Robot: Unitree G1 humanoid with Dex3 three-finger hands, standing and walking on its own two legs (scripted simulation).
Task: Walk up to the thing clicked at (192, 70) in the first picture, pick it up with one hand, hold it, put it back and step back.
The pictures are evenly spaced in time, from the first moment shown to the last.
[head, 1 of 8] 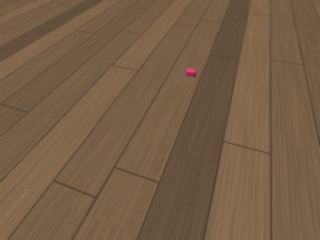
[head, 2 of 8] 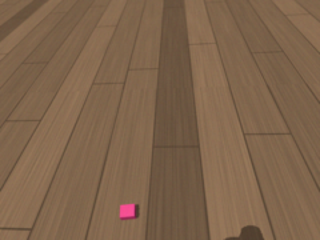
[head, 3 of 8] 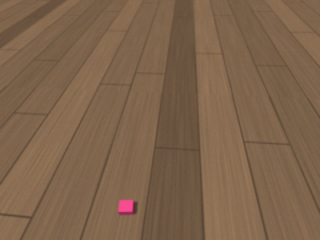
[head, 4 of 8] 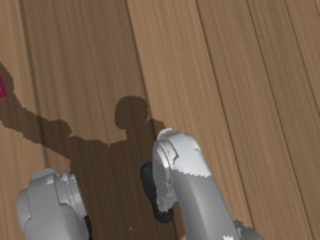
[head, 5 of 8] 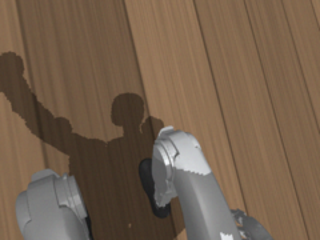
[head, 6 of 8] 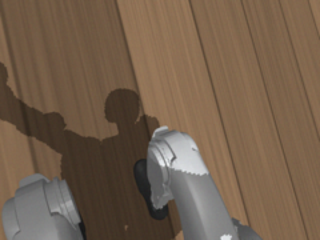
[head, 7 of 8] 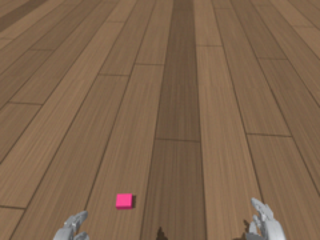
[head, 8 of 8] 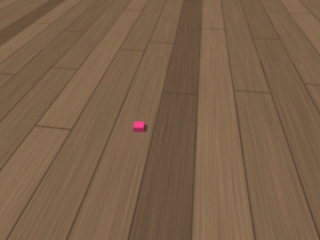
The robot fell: no
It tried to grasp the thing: yes
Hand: left
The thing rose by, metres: 0.68
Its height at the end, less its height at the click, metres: +0.00
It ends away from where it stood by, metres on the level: 0.02
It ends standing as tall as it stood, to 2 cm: yes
